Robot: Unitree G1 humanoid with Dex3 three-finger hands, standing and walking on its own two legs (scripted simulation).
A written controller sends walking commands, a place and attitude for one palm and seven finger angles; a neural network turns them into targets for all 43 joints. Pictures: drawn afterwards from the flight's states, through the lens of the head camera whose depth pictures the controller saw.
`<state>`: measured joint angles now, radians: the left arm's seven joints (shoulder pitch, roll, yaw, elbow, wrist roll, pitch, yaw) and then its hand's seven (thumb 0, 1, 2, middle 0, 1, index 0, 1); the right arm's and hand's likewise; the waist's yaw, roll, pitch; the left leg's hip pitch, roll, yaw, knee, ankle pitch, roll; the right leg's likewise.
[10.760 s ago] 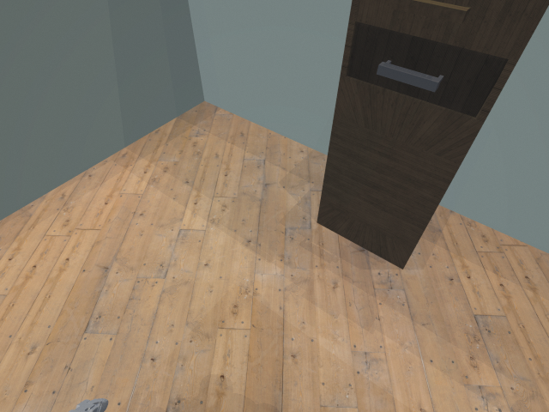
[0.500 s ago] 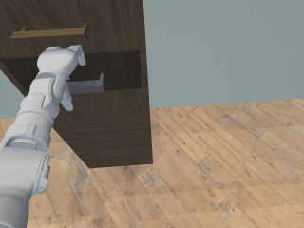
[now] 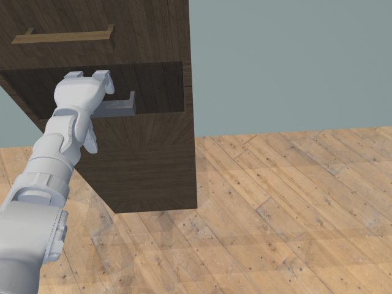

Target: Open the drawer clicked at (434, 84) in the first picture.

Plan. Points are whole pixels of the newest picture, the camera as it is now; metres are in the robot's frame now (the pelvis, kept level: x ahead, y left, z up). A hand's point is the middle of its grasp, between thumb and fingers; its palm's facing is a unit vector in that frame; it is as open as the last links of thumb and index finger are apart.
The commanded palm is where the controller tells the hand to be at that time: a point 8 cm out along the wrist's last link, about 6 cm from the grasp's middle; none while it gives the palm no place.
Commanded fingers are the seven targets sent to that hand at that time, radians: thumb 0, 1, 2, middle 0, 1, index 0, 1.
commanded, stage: lower the fingers behind the handle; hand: left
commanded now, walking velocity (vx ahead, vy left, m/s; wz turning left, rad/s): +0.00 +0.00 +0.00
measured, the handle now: (100, 102) +0.53 +0.23 +0.07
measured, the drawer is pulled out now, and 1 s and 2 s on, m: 0.00 0.00 0.00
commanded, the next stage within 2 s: close the thumb around the handle in 1.20 s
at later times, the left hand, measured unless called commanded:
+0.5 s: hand (95, 119) +0.47 +0.23 +0.07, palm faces -0.08 +0.00 -1.00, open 13.7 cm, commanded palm +0.45 +0.24 +0.12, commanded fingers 0.00 -0.50 0.30 -0.30 -1.20 -0.30 -1.20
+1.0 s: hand (93, 125) +0.48 +0.24 +0.05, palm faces -0.05 -0.01 -1.00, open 13.8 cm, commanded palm +0.45 +0.24 +0.10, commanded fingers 0.00 -0.50 0.30 -0.30 -1.20 -0.30 -1.20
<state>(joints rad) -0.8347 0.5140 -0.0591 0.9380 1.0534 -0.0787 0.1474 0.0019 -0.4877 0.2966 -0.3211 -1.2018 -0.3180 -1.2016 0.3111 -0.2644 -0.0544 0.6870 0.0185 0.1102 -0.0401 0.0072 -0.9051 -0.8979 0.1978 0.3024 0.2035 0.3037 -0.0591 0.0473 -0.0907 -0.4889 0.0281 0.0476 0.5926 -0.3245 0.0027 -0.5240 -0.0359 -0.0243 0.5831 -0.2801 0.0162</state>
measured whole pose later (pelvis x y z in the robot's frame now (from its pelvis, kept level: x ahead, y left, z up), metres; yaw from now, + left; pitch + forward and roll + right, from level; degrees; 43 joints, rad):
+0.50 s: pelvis +0.00 +0.00 -0.01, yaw -1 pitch +14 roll +0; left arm -0.84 0.53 -0.03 1.02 1.07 -0.07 0.17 0.00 -0.49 0.30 -0.33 -1.22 -0.32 -1.24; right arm 0.33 -0.27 -0.05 0.67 0.01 0.11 -0.05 0.01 -0.90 -0.90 0.20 0.30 0.20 0.30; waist -0.09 0.05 -0.11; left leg -0.55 0.04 0.06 0.64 -0.34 0.00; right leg -0.59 -0.03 -0.01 0.63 -0.29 0.02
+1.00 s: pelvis -0.01 +0.01 -0.01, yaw -1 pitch +16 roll -1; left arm -0.83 0.53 -0.01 1.04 1.09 -0.09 0.24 0.00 -0.49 0.30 -0.31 -1.20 -0.32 -1.20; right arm 0.36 -0.25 -0.06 0.70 0.00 0.09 -0.04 0.01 -0.90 -0.90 0.20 0.30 0.20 0.30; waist -0.10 0.04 -0.12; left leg -0.62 0.03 0.06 0.70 -0.37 0.02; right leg -0.65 -0.03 0.00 0.66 -0.29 0.03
